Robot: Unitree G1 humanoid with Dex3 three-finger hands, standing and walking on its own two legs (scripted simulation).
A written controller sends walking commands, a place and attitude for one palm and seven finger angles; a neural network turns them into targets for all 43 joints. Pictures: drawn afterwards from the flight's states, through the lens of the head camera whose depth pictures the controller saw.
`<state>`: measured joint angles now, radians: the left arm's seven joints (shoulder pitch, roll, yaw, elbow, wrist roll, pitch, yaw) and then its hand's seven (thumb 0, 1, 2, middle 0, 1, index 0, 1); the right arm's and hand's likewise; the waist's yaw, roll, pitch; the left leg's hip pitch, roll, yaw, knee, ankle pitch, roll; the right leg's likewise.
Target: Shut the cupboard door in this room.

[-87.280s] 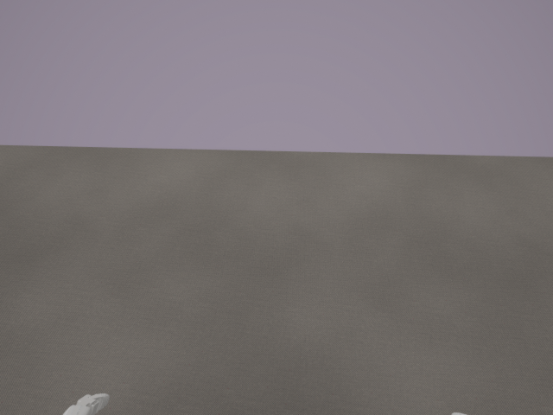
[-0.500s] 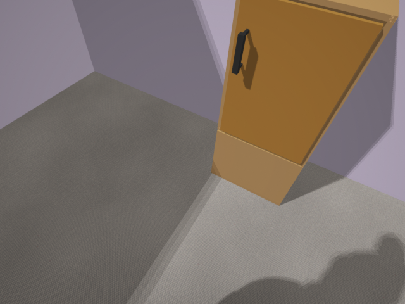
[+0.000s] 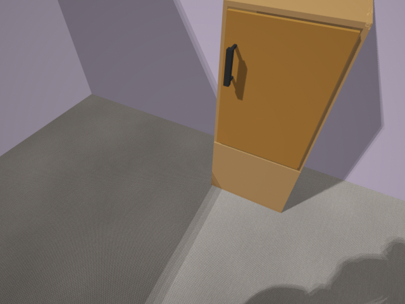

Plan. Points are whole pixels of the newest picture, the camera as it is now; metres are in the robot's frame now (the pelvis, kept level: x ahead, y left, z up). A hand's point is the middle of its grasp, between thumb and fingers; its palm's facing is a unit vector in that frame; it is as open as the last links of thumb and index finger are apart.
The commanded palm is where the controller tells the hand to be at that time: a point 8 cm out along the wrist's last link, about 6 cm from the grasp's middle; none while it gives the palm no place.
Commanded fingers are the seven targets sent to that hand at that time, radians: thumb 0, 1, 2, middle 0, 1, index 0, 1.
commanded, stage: let the arm hang, fingers relaxed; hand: left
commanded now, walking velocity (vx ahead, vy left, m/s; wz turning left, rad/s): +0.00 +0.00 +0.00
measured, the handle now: (230, 65) +0.88 -0.06 +0.05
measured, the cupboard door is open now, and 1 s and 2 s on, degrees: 0 0 0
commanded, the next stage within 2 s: look to check the result in 0.14 s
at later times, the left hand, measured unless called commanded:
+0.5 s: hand out of the picture +0.01 +0.19 -0.17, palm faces +0.01 -0.97 -0.25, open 7.4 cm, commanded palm none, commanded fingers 0.00 0.90 0.90 -0.20 -0.30 -0.20 -0.30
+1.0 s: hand out of the picture +0.08 +0.19 -0.16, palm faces +0.01 -0.96 -0.28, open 7.4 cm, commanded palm none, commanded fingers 0.00 0.90 0.90 -0.20 -0.30 -0.20 -0.30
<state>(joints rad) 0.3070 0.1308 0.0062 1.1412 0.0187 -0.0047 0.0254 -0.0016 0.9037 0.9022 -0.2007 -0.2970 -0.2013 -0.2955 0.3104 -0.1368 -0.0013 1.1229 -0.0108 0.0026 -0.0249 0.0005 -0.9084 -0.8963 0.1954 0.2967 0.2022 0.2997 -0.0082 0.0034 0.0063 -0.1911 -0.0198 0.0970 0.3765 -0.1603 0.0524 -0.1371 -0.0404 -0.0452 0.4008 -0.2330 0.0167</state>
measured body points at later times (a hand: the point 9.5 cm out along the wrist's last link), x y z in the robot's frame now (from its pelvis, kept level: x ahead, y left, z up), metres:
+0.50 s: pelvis +0.01 -0.01 +0.00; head +0.02 -0.02 +0.45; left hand +0.01 +0.24 -0.15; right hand +0.02 -0.26 -0.16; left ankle +0.03 +0.08 -0.74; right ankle -0.01 -0.13 -0.74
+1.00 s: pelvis +0.03 -0.03 +0.00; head +0.04 -0.03 +0.45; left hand +0.08 +0.24 -0.14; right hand +0.10 -0.29 -0.14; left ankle +0.03 +0.08 -0.74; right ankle -0.01 -0.13 -0.74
